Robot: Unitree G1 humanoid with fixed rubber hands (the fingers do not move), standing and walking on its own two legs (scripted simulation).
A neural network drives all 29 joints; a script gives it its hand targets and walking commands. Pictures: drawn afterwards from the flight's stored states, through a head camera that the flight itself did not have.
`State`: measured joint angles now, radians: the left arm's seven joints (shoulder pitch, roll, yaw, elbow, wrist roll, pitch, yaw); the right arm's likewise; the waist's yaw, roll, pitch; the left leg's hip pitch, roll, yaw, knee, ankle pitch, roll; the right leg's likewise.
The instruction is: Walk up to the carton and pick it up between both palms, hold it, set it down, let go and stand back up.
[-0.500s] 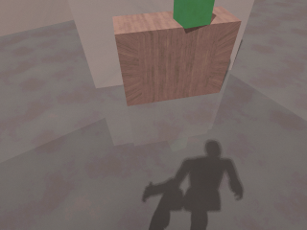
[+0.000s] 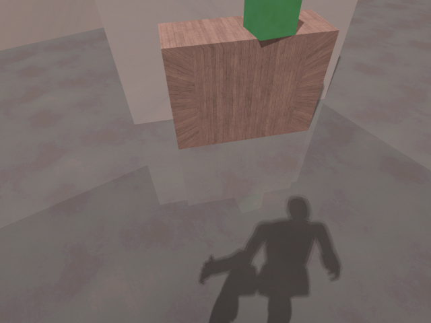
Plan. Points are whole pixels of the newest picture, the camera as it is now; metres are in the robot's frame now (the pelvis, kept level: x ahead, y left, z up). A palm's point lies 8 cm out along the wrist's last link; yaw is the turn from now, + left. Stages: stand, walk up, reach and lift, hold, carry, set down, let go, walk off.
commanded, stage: stand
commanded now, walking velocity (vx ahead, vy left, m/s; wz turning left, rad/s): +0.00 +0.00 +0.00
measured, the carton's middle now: (271, 3) +1.52 -0.23 +0.05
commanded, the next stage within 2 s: none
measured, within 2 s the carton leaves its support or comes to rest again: neither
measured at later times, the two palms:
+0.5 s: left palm out of the picture +0.08 +0.29 -0.11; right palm out of the picture +0.09 -0.29 -0.10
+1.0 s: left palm out of the picture +0.08 +0.29 -0.11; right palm out of the picture +0.09 -0.29 -0.10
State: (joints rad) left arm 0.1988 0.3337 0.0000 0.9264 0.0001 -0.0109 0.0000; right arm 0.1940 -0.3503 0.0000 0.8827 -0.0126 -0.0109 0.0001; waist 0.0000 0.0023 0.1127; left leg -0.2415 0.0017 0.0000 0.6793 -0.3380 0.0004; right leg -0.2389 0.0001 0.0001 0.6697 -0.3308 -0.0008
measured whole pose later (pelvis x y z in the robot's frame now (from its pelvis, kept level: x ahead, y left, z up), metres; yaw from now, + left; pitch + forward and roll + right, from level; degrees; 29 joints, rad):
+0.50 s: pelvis +0.00 +0.00 +0.00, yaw +0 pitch -6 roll +0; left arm 0.20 0.33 0.00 0.93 0.00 -0.01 0.00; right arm 0.19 -0.35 0.00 0.89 -0.01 -0.01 0.00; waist 0.00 0.00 0.11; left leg -0.23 0.00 0.00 0.65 -0.32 0.00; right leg -0.22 0.00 0.00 0.64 -0.31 0.00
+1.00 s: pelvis +0.00 +0.00 +0.01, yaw +0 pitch -6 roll +0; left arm 0.20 0.33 0.00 0.93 0.00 -0.01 0.00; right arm 0.19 -0.35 0.00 0.90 -0.01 -0.01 0.00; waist 0.00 0.00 0.11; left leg -0.21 0.00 0.00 0.62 -0.31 0.00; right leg -0.21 0.00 0.00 0.61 -0.30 0.00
